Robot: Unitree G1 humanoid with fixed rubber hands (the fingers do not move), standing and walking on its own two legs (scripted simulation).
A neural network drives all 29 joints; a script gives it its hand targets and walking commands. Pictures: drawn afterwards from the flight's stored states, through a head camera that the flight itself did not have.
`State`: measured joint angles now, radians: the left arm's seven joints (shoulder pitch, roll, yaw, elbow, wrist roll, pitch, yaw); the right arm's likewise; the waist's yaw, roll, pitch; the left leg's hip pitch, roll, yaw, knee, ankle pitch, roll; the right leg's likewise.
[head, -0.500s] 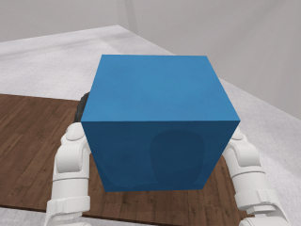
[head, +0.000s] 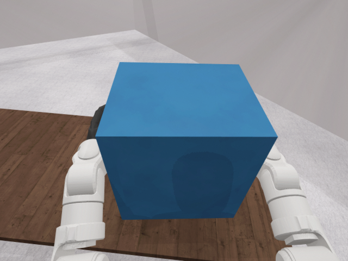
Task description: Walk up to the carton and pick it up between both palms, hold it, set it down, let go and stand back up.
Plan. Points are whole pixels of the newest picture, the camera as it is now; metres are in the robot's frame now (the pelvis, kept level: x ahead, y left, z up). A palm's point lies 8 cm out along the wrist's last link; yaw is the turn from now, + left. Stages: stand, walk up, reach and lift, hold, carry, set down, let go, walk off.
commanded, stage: hold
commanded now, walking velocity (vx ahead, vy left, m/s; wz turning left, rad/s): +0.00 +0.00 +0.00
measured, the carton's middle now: (179, 143) +0.36 +0.00 +0.14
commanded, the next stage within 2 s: none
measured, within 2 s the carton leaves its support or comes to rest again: neither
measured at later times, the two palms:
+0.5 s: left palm (98, 140) +0.35 +0.18 +0.15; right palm (255, 142) +0.36 -0.17 +0.15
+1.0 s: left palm (96, 141) +0.35 +0.18 +0.16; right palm (255, 142) +0.36 -0.17 +0.15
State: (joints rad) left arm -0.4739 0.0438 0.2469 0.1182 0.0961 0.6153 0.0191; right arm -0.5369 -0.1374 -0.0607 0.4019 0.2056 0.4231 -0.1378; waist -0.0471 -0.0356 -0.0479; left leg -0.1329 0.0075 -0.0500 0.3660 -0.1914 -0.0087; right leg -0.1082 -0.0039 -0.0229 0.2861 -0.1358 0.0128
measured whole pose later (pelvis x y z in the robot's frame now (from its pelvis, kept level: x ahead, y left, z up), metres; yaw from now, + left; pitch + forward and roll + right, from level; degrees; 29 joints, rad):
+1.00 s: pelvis +0.00 +0.00 +0.00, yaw +0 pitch -2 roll -1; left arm -0.45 0.04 0.25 0.09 0.09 0.62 0.02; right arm -0.52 -0.14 -0.05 0.36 0.21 0.44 -0.14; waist -0.05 -0.03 -0.05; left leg -0.13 0.01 -0.05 0.36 -0.19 -0.01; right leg -0.10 0.00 -0.03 0.28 -0.13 0.01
